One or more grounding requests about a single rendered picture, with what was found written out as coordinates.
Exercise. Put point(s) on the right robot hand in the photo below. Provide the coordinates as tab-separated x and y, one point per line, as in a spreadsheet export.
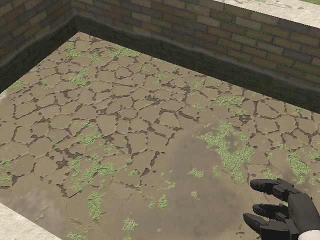
300	216

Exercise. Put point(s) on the robot right forearm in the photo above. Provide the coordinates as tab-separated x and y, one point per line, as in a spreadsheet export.
310	235

